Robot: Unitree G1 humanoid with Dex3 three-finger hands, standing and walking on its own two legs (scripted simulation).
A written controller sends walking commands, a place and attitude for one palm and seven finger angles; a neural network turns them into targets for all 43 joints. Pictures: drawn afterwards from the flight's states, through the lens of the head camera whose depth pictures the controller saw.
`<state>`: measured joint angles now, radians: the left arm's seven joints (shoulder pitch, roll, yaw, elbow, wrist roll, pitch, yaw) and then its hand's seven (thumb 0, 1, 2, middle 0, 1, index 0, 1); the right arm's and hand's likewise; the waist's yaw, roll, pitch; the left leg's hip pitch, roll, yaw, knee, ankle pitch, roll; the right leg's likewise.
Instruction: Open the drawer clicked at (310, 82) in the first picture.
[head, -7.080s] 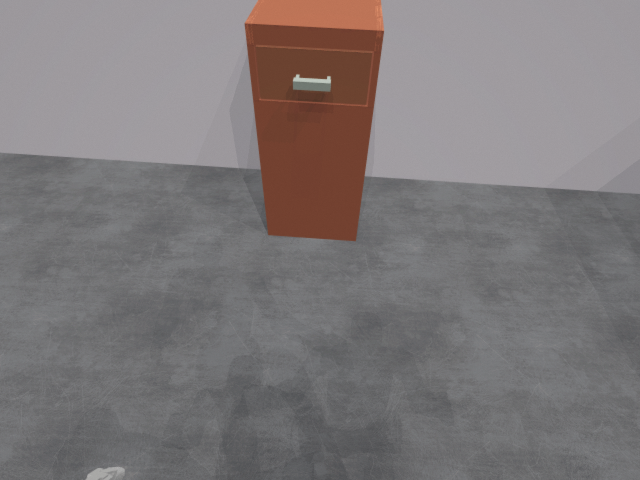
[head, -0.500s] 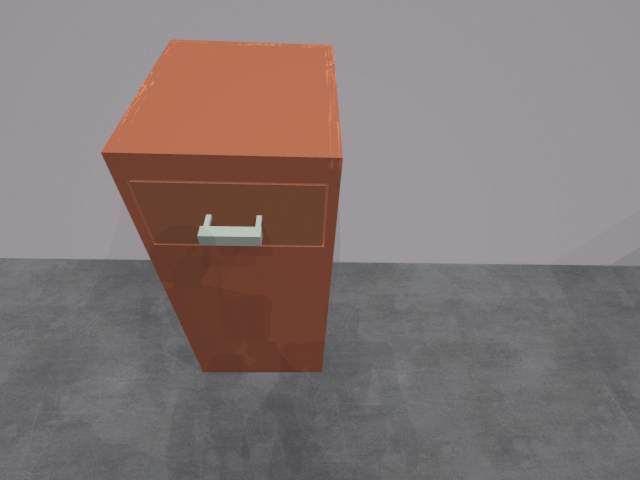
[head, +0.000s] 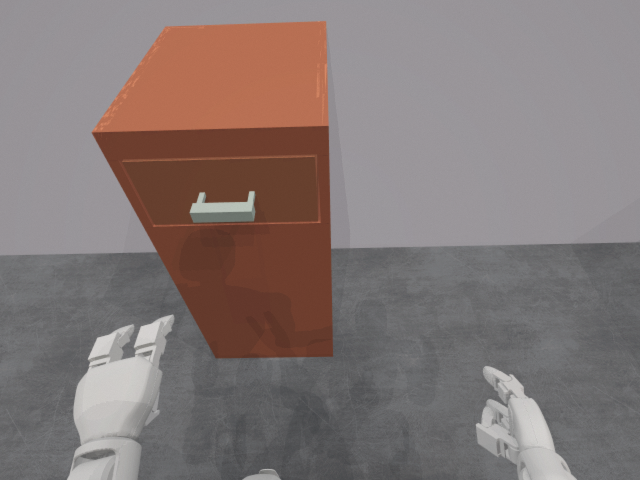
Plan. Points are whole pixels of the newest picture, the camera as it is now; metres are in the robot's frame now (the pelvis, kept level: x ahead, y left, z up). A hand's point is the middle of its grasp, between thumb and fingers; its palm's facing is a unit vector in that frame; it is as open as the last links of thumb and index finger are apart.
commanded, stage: raise the hand with hooked fingers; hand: left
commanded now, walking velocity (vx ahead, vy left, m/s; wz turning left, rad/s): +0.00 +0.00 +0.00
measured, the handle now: (225, 204) +0.56 +0.23 -0.01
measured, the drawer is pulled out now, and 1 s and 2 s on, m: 0.00 0.00 0.00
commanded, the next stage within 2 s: move the hooked fingers above the handle in 1.56 s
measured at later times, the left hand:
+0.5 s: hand (135, 371) +0.23 +0.25 +0.03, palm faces +0.00 -0.11 -0.99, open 11.0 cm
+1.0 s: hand (116, 299) +0.29 +0.27 +0.09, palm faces +0.10 -0.10 -0.99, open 13.6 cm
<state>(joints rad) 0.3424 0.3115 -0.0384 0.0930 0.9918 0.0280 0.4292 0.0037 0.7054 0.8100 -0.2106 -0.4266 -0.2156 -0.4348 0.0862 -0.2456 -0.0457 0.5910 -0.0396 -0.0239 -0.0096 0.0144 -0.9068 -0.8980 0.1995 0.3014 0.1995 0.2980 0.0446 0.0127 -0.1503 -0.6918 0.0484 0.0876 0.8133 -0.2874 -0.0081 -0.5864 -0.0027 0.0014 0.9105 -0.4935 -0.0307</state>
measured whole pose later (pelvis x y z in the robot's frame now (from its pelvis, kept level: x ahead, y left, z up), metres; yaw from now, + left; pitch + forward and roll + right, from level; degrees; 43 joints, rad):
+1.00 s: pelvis +0.01 +0.03 +0.03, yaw +2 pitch +3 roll +0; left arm 0.01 0.42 -0.09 0.05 0.97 0.12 0.19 0.00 -0.42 0.33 -0.31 -1.15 -0.32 -1.16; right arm 0.10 -0.22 0.00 0.60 0.00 0.10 -0.03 0.01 -0.90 -0.90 0.20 0.30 0.20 0.30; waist 0.06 0.06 -0.06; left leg -0.46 0.01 0.05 0.65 -0.24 0.02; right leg -0.31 -0.03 -0.03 0.66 -0.41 0.01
